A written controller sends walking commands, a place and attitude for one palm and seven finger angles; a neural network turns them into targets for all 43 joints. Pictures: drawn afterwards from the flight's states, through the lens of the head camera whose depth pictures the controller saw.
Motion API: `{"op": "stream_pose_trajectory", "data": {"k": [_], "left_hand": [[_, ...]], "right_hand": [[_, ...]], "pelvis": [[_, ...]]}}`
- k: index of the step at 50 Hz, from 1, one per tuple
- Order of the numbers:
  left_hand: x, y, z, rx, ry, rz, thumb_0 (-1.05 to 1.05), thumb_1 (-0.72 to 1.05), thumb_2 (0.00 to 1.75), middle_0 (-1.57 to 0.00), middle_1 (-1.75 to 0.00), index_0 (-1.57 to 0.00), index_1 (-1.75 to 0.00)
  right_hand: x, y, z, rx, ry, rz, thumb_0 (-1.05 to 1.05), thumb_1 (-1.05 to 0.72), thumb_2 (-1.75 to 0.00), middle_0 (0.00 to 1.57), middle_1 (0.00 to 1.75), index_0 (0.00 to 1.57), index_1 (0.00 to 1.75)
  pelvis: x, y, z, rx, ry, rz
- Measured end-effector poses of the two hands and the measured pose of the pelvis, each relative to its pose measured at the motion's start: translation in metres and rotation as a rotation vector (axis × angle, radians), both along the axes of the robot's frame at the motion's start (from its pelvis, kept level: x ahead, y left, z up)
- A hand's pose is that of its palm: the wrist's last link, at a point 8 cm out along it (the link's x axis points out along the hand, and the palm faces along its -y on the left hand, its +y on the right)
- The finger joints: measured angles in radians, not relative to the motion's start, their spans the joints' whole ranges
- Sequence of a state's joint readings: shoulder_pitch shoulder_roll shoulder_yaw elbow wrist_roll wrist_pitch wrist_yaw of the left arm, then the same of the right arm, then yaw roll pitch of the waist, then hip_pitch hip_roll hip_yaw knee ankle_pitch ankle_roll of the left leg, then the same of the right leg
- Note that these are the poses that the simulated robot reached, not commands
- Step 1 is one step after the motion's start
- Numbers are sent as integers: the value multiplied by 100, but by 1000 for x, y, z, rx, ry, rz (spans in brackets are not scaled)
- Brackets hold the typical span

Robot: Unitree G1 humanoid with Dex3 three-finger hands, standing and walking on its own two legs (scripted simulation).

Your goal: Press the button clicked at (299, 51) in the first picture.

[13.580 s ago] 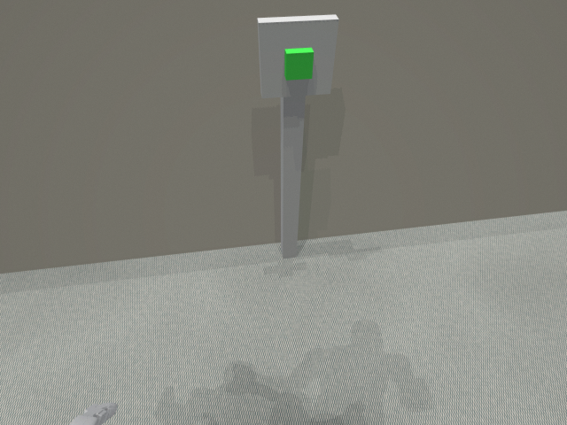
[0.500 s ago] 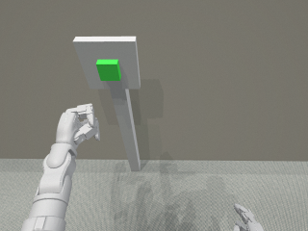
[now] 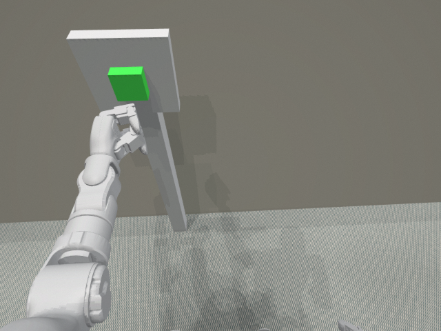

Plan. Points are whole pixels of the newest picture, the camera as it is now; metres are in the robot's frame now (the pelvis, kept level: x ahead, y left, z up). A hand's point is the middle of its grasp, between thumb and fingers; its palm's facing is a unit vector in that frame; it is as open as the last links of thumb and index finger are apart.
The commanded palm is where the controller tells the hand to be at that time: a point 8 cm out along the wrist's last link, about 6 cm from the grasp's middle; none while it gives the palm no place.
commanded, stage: aim a knuckle at the button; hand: left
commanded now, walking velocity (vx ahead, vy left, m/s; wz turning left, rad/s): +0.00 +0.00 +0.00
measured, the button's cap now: (130, 83) +0.56 +0.18 +0.13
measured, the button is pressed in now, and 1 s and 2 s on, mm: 0 0 11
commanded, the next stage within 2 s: press the button with the knuckle in 0.78 s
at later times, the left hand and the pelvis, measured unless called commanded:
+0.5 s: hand (141, 131) +0.46 +0.15 +0.10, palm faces +0.07 -1.00 +0.00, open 3.2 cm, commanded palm +0.42 +0.20 +0.10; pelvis +0.00 +0.01 +0.00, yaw -2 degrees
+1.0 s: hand (150, 127) +0.47 +0.14 +0.09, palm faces +0.04 -1.00 -0.02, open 3.1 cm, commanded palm +0.44 +0.19 +0.10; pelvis +0.00 +0.01 -0.01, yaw -1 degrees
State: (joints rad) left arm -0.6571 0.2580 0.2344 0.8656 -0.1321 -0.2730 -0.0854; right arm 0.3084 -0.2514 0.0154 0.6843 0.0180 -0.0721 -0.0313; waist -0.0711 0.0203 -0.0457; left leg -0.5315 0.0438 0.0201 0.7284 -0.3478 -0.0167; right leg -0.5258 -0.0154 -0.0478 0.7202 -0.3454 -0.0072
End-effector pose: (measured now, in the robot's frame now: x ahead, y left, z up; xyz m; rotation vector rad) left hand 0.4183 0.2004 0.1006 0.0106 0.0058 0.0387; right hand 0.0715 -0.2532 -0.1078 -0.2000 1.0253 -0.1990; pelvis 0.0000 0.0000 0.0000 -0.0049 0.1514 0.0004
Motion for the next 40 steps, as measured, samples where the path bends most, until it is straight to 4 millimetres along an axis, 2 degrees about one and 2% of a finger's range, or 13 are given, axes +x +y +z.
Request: {"op": "stream_pose_trajectory", "data": {"k": [9,13,16,21,28,34,40], "left_hand": [[38,-8,-2,-2,-10,12,2,90,90,-130,-150,-130,-150],[38,-6,-2,-2,-26,12,2,90,90,-130,-150,-130,-150],[32,-4,-6,8,-15,6,2,90,90,-130,-150,-130,-150],[20,-2,-11,-7,-15,17,2,90,90,-130,-150,-130,-150],[9,4,2,10,-64,19,2,90,90,-130,-150,-130,-150],[9,0,-2,0,-6,2,2,90,90,-130,-150,-130,-150],[13,-4,-7,-8,-22,11,2,90,90,-130,-150,-130,-150]], "right_hand": [[-52,-1,-10,-4,143,-60,1,-91,-90,20,30,21,30],[-69,1,-10,10,183,-90,1,-91,-90,20,30,20,30],[-75,4,-10,23,199,-102,1,-91,-90,20,30,20,30],[-68,6,-9,29,185,-98,1,-91,-90,20,30,20,30],[-36,8,-5,22,89,-62,1,-91,-90,20,30,20,30],[-12,10,-3,14,32,-11,1,-91,-90,20,30,20,30],[-7,10,-2,3,19,7,1,-91,-90,20,30,21,30]], "pelvis": [[-4,3,-7,1,63,-18],[0,5,-7,3,73,-34],[2,6,-6,1,69,-38],[2,7,-5,-4,54,-36],[0,9,-4,-9,32,-26],[-5,10,-5,-10,29,-9],[-8,10,-7,-8,40,-8]]}}
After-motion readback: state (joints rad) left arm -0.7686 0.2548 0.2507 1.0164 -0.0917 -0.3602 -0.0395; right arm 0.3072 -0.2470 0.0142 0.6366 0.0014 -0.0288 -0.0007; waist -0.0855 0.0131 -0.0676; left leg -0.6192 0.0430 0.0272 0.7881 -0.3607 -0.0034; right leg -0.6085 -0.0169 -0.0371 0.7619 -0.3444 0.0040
